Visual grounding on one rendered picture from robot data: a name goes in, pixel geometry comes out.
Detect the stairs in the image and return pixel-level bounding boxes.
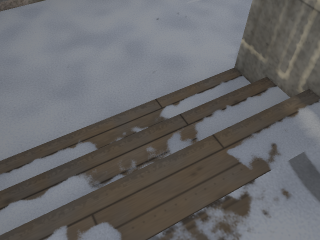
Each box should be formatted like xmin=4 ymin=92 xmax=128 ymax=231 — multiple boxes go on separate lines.
xmin=0 ymin=68 xmax=290 ymax=235

